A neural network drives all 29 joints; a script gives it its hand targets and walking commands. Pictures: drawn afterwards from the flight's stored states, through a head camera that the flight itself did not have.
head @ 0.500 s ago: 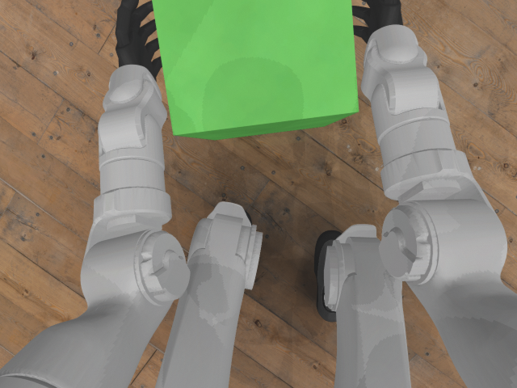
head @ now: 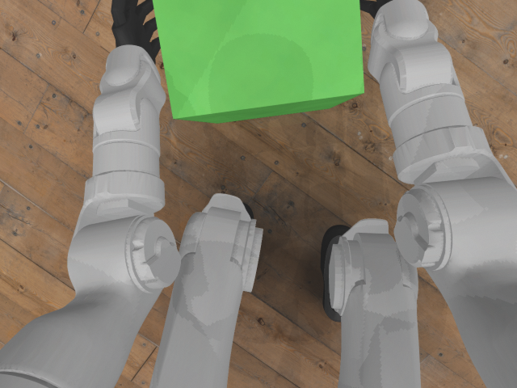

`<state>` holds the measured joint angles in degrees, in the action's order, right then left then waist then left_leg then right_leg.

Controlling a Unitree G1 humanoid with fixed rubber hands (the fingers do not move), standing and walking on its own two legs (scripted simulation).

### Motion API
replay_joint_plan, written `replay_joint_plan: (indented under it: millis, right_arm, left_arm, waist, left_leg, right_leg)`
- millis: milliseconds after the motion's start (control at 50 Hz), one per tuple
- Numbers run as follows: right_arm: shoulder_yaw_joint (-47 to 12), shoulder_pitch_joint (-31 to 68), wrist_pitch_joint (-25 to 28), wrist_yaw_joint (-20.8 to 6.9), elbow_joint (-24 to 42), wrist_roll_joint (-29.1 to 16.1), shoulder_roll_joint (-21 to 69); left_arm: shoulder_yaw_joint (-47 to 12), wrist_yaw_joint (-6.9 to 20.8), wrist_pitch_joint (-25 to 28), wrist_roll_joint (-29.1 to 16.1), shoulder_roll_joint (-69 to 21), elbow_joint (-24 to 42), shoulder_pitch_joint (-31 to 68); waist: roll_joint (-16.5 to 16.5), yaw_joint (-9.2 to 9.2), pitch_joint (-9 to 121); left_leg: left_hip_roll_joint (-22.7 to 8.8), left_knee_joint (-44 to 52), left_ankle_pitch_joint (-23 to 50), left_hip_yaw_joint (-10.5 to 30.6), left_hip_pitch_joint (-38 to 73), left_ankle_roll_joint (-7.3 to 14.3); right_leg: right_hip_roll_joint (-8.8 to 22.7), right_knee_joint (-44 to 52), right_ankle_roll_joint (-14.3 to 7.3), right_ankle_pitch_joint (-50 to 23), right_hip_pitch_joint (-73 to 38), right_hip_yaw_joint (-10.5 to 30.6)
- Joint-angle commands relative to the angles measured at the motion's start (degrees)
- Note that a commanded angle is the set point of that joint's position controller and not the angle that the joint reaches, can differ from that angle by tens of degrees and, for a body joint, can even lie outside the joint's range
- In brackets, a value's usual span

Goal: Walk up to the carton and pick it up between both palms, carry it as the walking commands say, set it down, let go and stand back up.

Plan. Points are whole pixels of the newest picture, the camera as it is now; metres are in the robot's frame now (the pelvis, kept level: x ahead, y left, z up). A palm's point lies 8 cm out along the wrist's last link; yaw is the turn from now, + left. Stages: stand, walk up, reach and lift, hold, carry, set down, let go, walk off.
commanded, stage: set down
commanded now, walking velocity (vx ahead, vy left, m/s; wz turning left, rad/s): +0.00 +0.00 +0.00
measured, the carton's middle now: (261, 40) +0.53 +0.09 -0.22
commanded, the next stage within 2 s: none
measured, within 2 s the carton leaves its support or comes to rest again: rests again in 0.92 s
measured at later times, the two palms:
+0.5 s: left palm (145, 60) +0.48 +0.23 -0.16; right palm (385, 14) +0.56 -0.06 -0.17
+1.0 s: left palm (152, 67) +0.47 +0.23 -0.18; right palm (384, 20) +0.56 -0.06 -0.18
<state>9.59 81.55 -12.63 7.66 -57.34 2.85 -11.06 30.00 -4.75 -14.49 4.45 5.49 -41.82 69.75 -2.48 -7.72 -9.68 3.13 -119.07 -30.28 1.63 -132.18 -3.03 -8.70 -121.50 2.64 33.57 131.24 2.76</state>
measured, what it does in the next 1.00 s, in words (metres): stands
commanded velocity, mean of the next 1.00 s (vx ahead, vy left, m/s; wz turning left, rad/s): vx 0.00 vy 0.00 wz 0.00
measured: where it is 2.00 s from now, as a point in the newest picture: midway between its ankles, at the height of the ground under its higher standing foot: (282, 275)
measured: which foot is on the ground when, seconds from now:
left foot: down 0.00-1.00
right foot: down 0.00-1.00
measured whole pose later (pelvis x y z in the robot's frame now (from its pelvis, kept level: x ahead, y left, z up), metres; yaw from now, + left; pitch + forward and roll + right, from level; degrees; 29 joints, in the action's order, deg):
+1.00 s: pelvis +0.00 -0.01 -0.01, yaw +0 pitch +39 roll +2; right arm 6.7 85.0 -9.6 6.8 -66.1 1.8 -13.7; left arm 29.4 -2.5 -11.9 5.4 6.9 -48.6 71.4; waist -3.4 -8.5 -16.3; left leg 2.7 -122.0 -32.1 1.8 -129.3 -3.9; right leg -9.2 -124.8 1.6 34.8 129.1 2.2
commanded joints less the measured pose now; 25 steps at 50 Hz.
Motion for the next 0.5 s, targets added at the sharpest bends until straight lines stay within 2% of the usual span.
replay_joint_plan:
  millis: [0, 180, 480]
  right_arm:
    - [-16.5, 26.9, 1.3, -12.5, 3.7, -4.1, 53.6]
    - [-14.5, 28.2, 2.1, -12.4, 1.8, -3.3, 50.9]
    - [-15.1, 28.4, 3.6, -12.8, 0.5, -4.5, 49.7]
  left_arm:
    - [-25.8, 16.2, 1.5, -5.4, -42.7, 3.2, 38.5]
    - [-23.2, 16.8, 2.0, -4.2, -40.5, 1.9, 39.6]
    - [-23.4, 16.4, 3.4, -4.1, -40.2, 1.1, 38.7]
  waist:
    - [-5.5, -5.47, 66.8]
    - [-5.1, -5.43, 62.2]
    - [-4.9, -5.93, 59.3]
  left_leg:
    - [2.6, 8.1, 21.8, -7.0, 36.9, 0.2]
    - [2.0, 7.5, 19.4, -7.0, 33.5, 0.3]
    - [2.0, 6.1, 22.5, -6.2, 34.4, 0.4]
  right_leg:
    - [-2.1, 9.6, -2.3, -15.3, -30.2, -5.3]
    - [-1.7, 9.6, -2.8, -14.1, -29.3, -4.5]
    - [-1.9, 7.7, -2.8, -16.4, -27.2, -4.2]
